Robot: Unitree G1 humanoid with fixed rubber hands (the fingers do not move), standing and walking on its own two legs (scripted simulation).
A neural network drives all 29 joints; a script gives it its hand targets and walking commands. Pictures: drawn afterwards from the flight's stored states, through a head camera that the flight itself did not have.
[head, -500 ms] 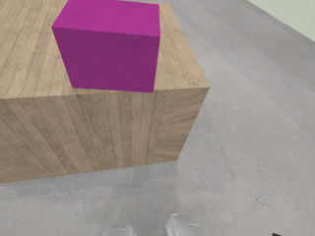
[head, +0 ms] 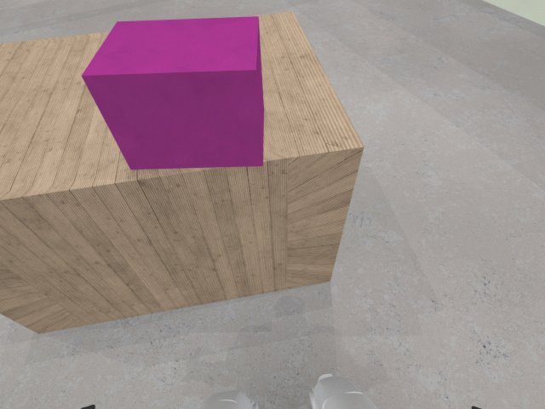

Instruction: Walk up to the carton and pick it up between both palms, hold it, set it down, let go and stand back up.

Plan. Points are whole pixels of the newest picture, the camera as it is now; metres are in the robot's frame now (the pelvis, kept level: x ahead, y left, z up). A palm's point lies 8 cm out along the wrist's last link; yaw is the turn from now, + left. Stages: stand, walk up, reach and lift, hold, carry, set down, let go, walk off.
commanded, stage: walk up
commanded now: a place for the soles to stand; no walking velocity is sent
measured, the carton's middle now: (192, 95) +0.67 +0.19 +0.07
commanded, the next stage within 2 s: none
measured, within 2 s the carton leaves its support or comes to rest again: neither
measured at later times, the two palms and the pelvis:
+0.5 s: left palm out of the picture +0.09 +0.30 -0.10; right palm out of the picture +0.08 -0.32 -0.09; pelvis +0.02 -0.01 +0.00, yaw +0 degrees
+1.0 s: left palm out of the picture +0.10 +0.30 -0.09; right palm out of the picture +0.08 -0.32 -0.10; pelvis +0.03 -0.01 +0.00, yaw -1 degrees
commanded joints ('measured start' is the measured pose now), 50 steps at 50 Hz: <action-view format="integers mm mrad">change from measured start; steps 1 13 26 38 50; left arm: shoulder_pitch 40 -88 -130 -107 250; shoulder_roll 241 206 189 240 415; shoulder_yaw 84 56 57 66 155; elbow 5 -37 -42 -48 34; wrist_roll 36 15 10 19 18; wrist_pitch -23 -23 -22 -33 -99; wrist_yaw -7 17 18 13 40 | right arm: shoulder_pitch -58 36 36 22 -141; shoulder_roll -290 -310 -293 -228 -205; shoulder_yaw -133 -128 -124 -105 -108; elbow -17 14 4 -24 -124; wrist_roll -16 -4 -2 4 -33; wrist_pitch -32 -58 -48 -36 25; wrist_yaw -16 -21 -29 -24 38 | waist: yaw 33 -27 -48 -40 119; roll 2 4 50 -106 -174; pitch -44 -100 -94 -115 -82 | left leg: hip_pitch -66 182 148 30 -662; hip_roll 300 359 301 71 -17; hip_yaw -370 -529 -458 -214 -202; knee -396 -367 -357 -174 394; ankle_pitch -126 236 138 -39 -188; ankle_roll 61 74 68 -13 -23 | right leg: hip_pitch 37 -157 -148 -18 452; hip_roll -81 -32 -16 -190 -397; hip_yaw -90 6 39 297 754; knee -75 -40 -11 -234 -577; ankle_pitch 12 7 96 144 -524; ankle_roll -63 -27 -58 -187 -245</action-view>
